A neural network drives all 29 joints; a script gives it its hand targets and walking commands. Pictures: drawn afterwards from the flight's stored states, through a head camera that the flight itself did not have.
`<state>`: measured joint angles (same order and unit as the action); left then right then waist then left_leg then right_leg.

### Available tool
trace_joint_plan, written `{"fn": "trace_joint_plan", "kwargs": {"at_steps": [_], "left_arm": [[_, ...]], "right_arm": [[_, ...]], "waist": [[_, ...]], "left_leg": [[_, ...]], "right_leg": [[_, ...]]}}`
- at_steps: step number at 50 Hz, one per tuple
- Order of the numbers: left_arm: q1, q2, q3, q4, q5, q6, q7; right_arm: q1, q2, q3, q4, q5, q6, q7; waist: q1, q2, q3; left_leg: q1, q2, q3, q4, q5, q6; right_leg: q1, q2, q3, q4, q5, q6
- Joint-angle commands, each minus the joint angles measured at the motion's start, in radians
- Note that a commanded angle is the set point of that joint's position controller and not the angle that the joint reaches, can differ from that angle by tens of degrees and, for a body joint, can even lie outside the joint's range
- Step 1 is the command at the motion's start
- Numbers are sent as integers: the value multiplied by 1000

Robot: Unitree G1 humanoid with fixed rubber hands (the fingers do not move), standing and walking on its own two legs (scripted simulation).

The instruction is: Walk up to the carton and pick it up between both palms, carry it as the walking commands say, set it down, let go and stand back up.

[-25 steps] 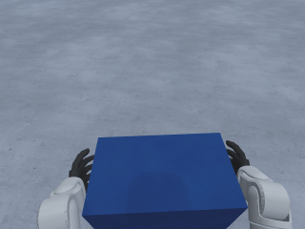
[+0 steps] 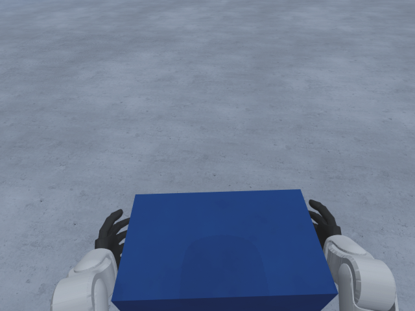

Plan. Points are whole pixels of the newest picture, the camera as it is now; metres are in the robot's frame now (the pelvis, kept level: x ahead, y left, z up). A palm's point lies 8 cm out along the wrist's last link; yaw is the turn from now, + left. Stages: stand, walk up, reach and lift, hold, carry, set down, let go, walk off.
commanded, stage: carry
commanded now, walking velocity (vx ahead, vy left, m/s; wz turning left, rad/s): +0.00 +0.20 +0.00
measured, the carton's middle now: (219, 274) +0.23 -0.01 -0.01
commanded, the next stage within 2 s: none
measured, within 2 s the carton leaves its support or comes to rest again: neither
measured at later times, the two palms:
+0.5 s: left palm (17, 285) +0.20 +0.31 +0.07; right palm (255, 277) +0.19 -0.06 +0.06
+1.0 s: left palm out of the picture +0.14 +0.46 +0.07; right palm out of the picture +0.15 +0.09 +0.07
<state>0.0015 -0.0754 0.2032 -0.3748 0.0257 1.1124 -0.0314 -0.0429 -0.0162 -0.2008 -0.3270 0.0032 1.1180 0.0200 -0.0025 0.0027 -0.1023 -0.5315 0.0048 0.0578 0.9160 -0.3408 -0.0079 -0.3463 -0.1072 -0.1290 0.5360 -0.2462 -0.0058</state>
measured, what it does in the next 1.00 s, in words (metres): steps to the left: left foot, then right foot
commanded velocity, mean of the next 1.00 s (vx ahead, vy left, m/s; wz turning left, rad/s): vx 0.00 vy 0.20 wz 0.00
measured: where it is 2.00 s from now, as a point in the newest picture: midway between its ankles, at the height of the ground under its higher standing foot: outside the picture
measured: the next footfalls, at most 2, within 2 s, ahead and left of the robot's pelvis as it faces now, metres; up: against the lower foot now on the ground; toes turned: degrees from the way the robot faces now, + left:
left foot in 0.16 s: +0.04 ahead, +0.20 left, +0.00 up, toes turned +7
right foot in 0.46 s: -0.02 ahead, +0.04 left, +0.00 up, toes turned -10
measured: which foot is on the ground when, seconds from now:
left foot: up 0.00-0.14, down 0.16-0.48, up 0.50-0.76, down 0.78-1.00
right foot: down 0.00-0.18, up 0.20-0.44, down 0.46-0.78, up 0.80-1.00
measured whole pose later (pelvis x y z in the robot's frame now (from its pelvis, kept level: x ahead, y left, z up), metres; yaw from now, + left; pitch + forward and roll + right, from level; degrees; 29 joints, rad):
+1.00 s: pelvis -0.10 +0.27 -0.01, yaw +0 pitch +4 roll +0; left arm -0.03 -0.01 0.20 -0.40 -0.02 1.14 -0.04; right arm -0.02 0.05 -0.22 -0.40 -0.03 1.12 0.02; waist 0.02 -0.03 -0.11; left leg -0.40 0.00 0.15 0.51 -0.20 0.07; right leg -0.48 -0.07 -0.12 0.93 -0.49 0.02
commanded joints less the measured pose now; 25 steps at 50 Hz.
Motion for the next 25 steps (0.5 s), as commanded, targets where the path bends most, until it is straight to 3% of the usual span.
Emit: {"fn": "trace_joint_plan", "kwargs": {"at_steps": [1,5,7,8,9,10,11,12,14,16,20,22,23,24,25], "left_arm": [[-463,-706,-773,-170,-291,1,-172],[-412,-683,-774,-164,-276,18,-168],[-408,-688,-785,-172,-273,25,-166],[-417,-685,-791,-180,-271,28,-165],[-432,-679,-793,-181,-268,30,-164],[-440,-693,-808,-164,-277,38,-169],[-487,-715,-829,-170,-295,34,-175],[-518,-735,-838,-162,-311,24,-186],[-549,-760,-844,-182,-334,10,-188],[-525,-740,-834,-159,-326,12,-181],[-461,-699,-805,-139,-303,23,-171],[-427,-698,-789,-118,-297,27,-176],[-425,-703,-786,-117,-300,26,-179],[-421,-702,-784,-121,-304,27,-180],[-395,-704,-769,-104,-289,15,-181]], "right_arm": [[-463,818,823,-168,285,0,182],[-395,802,808,-141,270,18,176],[-366,801,798,-130,272,23,179],[-364,795,794,-132,273,25,182],[-367,788,792,-135,271,28,186],[-348,759,764,-111,246,20,184],[-375,789,759,-124,249,17,187],[-392,802,761,-142,244,10,188],[-433,811,776,-199,251,-4,185],[-405,792,763,-184,250,1,181],[-375,778,775,-168,248,15,177],[-363,781,783,-146,246,22,177],[-362,777,782,-138,248,22,178],[-376,772,782,-140,251,21,179],[-451,756,816,-215,271,23,183]], "waist": [[18,-210,-158],[20,-272,-182],[10,-222,-218],[10,-125,-230],[10,5,-224],[-4,275,-179],[-6,289,-184],[-5,234,-186],[2,163,-197],[7,133,-200],[6,138,-219],[25,115,-223],[30,86,-230],[34,-31,-227],[27,-303,-166]], "left_leg": [[-24,17,7,-50,-17,-11],[96,1,65,-300,-28,2],[253,-5,101,-491,75,10],[339,47,41,-585,120,14],[423,181,-106,-625,220,28],[433,354,-299,-635,376,129],[384,338,-267,-602,483,188],[338,303,-207,-585,457,197],[313,235,-103,-580,300,174],[315,203,-85,-580,236,173],[329,221,-139,-575,240,201],[297,207,-120,-536,290,184],[230,189,-96,-502,302,143],[87,150,-60,-385,277,87],[-50,61,21,-240,18,23]], "right_leg": [[152,-234,176,-191,287,-98],[152,-232,157,-155,312,-79],[119,-193,115,-67,326,-32],[67,-163,83,31,291,1],[-65,-117,58,130,80,37],[-270,5,-48,239,-294,75],[-247,14,15,447,-417,52],[-243,20,50,558,-392,35],[-245,24,47,617,-264,32],[-227,34,31,553,-220,38],[-123,48,11,244,-246,2],[6,46,-9,-13,-123,-20],[121,-8,15,-135,1,-23],[258,-142,168,-207,36,-38],[258,-392,482,-244,287,-146]]}}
